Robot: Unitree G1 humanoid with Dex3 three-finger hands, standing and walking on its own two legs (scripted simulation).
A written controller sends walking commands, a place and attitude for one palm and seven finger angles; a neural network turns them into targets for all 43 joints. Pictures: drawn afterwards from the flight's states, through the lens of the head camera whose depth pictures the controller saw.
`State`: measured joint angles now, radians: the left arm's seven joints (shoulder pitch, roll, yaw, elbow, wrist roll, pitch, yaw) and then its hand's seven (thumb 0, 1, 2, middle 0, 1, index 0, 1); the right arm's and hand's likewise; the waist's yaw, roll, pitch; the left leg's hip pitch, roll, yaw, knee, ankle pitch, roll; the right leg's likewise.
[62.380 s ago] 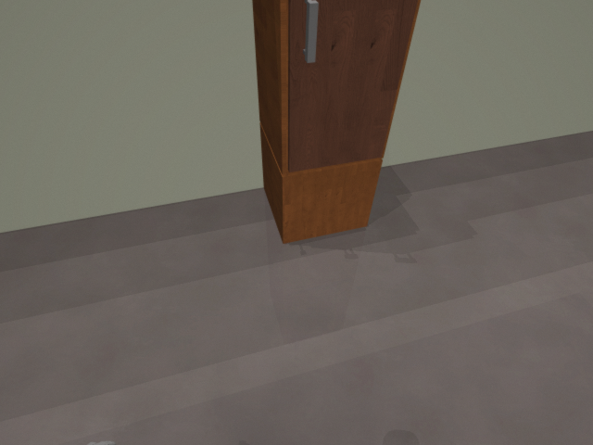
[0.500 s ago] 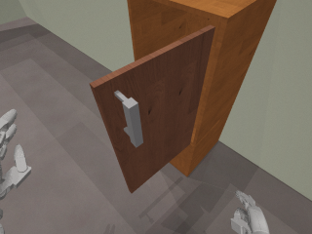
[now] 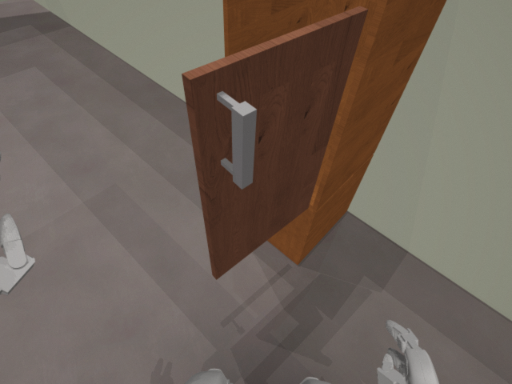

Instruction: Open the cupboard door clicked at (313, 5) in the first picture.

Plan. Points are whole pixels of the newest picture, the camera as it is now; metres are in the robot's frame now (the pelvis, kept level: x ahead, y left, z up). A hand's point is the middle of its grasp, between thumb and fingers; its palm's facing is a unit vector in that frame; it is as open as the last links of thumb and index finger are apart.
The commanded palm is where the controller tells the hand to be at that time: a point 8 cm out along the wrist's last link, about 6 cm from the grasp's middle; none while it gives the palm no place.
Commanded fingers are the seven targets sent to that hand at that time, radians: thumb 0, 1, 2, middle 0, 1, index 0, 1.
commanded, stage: step back with the hand held close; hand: left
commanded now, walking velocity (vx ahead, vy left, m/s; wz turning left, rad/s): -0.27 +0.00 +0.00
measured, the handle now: (234, 142) +0.42 +0.07 +0.16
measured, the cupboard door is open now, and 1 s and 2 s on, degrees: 84 84 84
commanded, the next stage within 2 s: stop stepping back and stand still in 0.42 s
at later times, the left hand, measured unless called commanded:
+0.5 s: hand out of the picture +0.13 +0.27 +0.18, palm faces +0.37 -0.79 -0.48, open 7.4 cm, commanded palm +0.06 +0.30 +0.20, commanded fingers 0.00 0.90 0.90 -0.20 -0.30 -0.20 -0.30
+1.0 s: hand out of the picture +0.03 +0.26 +0.18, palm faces +0.47 -0.79 -0.40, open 7.4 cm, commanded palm -0.03 +0.29 +0.20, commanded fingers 0.00 0.90 0.90 -0.20 -0.30 -0.20 -0.30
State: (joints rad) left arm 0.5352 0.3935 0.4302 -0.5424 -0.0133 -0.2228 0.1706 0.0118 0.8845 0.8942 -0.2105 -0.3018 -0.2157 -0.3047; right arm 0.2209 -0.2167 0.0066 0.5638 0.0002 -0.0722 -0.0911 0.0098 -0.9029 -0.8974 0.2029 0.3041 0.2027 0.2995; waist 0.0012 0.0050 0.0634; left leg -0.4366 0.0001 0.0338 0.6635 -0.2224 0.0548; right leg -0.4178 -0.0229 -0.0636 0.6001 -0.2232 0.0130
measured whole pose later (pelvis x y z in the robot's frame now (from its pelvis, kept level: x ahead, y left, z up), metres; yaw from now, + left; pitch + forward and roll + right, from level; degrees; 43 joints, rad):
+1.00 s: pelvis -0.17 -0.01 +0.01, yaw +0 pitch -1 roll +1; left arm 0.49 0.39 0.42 -0.42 -0.04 -0.18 0.16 0.01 0.89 0.89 -0.21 -0.30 -0.21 -0.30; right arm 0.30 -0.24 0.00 0.70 0.00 -0.11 -0.10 0.01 -0.90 -0.90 0.20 0.30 0.20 0.30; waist -0.02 -0.05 -0.04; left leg -0.30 0.00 0.07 0.57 -0.26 0.02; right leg -0.16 -0.02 -0.03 0.65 -0.41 -0.01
